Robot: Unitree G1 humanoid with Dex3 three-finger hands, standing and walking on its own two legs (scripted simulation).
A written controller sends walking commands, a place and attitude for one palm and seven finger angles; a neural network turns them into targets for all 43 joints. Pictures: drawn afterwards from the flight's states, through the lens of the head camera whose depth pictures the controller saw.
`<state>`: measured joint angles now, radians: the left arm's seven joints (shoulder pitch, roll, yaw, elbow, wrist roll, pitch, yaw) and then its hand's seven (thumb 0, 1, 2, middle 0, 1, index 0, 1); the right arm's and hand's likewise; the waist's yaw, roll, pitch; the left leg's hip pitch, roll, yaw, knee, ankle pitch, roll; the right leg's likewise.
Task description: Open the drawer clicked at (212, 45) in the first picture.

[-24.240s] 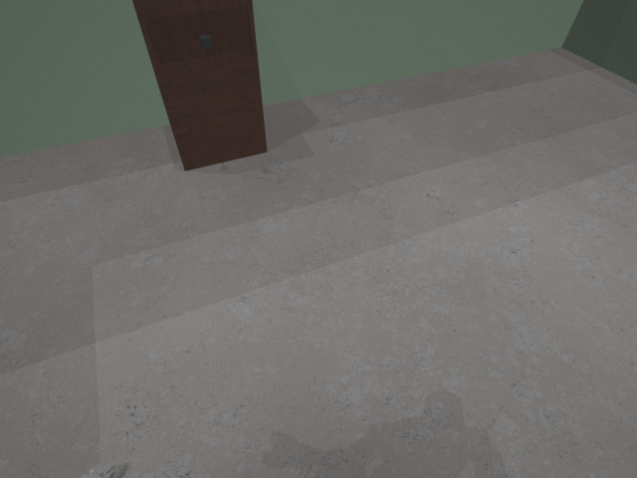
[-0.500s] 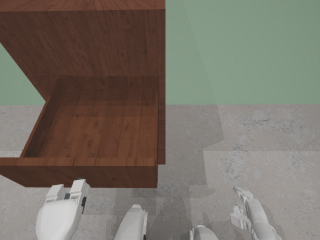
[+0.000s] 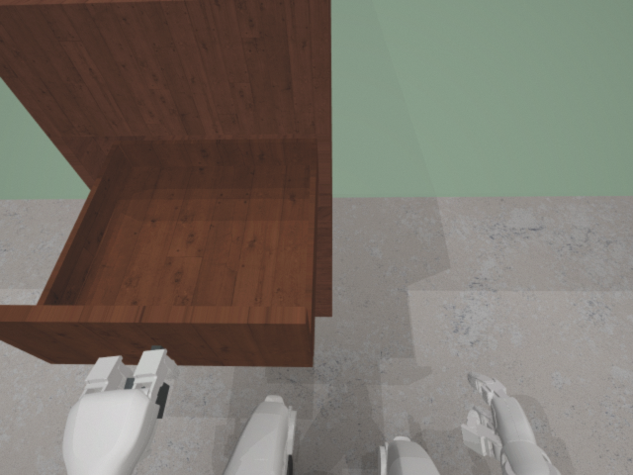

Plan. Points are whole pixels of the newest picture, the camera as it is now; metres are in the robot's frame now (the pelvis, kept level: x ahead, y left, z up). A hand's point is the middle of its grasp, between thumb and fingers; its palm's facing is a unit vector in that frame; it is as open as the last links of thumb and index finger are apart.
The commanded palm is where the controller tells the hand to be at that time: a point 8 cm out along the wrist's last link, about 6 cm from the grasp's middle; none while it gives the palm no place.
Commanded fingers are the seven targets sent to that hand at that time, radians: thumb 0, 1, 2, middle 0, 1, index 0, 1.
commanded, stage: open the thumb to release the handle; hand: left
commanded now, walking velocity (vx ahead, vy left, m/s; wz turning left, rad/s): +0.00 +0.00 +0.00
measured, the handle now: (149, 380) +0.22 +0.24 -0.01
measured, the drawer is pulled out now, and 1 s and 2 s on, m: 0.30 0.30 0.30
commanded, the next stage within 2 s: lift the hand off the handle in 0.28 s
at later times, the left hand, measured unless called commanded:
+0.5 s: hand (138, 431) +0.17 +0.24 -0.03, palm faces -0.03 -0.08 -1.00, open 13.6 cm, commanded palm +0.15 +0.23 +0.03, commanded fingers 0.00 -0.50 0.30 -0.30 -1.20 -0.30 -1.20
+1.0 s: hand (137, 411) +0.18 +0.24 -0.01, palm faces -0.04 -0.08 -1.00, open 13.6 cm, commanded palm +0.17 +0.23 +0.05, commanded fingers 0.00 -0.50 0.30 -0.30 -1.20 -0.30 -1.20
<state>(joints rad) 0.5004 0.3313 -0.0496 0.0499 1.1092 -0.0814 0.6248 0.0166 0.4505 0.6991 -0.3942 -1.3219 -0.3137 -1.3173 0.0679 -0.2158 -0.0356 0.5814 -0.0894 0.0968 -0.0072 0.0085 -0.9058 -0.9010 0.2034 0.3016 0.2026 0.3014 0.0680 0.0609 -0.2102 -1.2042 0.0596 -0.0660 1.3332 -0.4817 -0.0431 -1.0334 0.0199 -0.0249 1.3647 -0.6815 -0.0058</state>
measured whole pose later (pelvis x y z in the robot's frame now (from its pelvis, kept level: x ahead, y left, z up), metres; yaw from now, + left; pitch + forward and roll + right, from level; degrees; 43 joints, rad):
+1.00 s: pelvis +0.00 +0.00 +0.02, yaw +0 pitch +17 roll -2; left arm 0.43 0.33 -0.08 0.11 1.07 0.00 0.59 0.00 -0.49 0.30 -0.31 -1.20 -0.38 -1.21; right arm 0.11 -0.20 -0.02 0.60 -0.06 0.07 -0.04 0.01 -0.91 -0.90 0.20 0.30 0.20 0.30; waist 0.04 0.06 -0.20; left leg -1.09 0.06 -0.06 1.22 -0.44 -0.04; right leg -0.92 0.02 -0.02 1.25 -0.63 -0.01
